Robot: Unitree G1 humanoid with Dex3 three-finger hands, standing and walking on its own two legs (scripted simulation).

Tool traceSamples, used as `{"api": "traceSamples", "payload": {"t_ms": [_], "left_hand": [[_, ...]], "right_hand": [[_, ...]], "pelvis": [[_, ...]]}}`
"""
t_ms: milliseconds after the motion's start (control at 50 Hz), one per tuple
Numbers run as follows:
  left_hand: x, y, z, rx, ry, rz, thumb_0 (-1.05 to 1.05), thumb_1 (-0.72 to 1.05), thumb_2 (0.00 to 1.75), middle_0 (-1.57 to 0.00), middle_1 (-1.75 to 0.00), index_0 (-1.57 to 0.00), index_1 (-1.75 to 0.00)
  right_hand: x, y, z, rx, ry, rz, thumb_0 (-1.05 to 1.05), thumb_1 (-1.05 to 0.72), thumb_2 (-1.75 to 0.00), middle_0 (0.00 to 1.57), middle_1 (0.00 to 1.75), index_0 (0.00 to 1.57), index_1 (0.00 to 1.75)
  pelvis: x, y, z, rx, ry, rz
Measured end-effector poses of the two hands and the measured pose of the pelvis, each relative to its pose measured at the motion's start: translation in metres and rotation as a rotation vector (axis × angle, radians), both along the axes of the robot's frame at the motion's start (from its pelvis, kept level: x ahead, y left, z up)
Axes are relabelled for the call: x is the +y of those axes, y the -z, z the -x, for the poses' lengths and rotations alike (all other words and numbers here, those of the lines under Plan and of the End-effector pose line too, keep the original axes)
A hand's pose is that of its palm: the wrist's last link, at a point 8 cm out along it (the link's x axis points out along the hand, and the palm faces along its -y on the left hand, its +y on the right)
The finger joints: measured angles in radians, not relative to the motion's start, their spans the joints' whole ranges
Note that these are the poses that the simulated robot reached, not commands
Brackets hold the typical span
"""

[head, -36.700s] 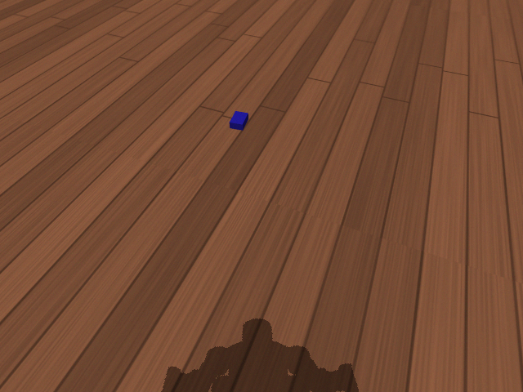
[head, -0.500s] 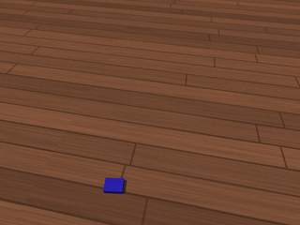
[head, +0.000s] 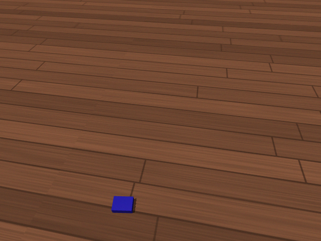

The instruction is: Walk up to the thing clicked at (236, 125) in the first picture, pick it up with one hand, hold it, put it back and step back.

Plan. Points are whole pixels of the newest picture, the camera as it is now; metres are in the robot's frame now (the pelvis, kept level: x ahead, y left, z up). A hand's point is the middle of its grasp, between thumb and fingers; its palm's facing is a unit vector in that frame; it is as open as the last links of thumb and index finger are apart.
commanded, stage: stand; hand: left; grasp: from above
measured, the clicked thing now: (123, 204) +0.47 +0.25 -0.76
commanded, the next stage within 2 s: step back in 1.58 s
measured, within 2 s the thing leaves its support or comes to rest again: neither
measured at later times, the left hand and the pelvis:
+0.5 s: hand out of the picture +0.08 +0.23 -0.16, palm faces +0.00 -0.94 -0.34, open 7.4 cm; pelvis +0.01 -0.01 +0.00, yaw -1 degrees
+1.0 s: hand out of the picture +0.09 +0.23 -0.15, palm faces -0.02 -0.94 -0.34, open 7.4 cm; pelvis +0.01 -0.01 +0.00, yaw -1 degrees
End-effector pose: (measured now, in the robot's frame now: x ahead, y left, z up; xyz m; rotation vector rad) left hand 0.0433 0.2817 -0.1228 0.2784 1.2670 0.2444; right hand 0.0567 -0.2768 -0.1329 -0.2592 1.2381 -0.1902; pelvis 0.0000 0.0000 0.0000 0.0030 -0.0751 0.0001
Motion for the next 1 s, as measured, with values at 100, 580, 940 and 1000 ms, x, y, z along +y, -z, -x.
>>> {"api": "traceSamples", "payload": {"t_ms": [100, 580, 940, 1000], "left_hand": [[-0.001, 0.000, -0.002, 0.005, 0.006, 0.003, 0.01, 0.90, 0.90, -0.21, -0.30, -0.20, -0.30], [-0.005, -0.006, -0.036, -0.026, 0.038, 0.001, 0.01, 0.90, 0.90, -0.21, -0.30, -0.20, -0.30], [-0.004, -0.005, -0.040, -0.019, 0.052, 0.002, 0.01, 0.90, 0.90, -0.21, -0.30, -0.20, -0.30], [-0.004, -0.005, -0.040, -0.018, 0.053, 0.003, 0.01, 0.90, 0.90, -0.21, -0.30, -0.20, -0.30]], "right_hand": [[-0.007, -0.002, 0.005, 0.015, 0.002, 0.010, 0.01, -0.90, -0.90, 0.20, 0.30, 0.21, 0.30], [-0.015, -0.003, -0.008, 0.012, -0.005, 0.012, 0.01, -0.90, -0.90, 0.20, 0.30, 0.21, 0.30], [-0.022, -0.006, -0.009, 0.020, 0.006, 0.020, 0.01, -0.90, -0.90, 0.20, 0.30, 0.21, 0.30], [-0.022, -0.007, -0.008, 0.023, 0.007, 0.023, 0.01, -0.90, -0.90, 0.20, 0.30, 0.21, 0.30]], "pelvis": [[-0.002, -0.001, 0.000, 0.003, 0.001, 0.001], [-0.007, -0.002, -0.009, 0.019, 0.011, -0.001], [-0.010, -0.003, -0.012, 0.027, 0.018, 0.001], [-0.009, -0.003, -0.012, 0.027, 0.018, 0.001]]}}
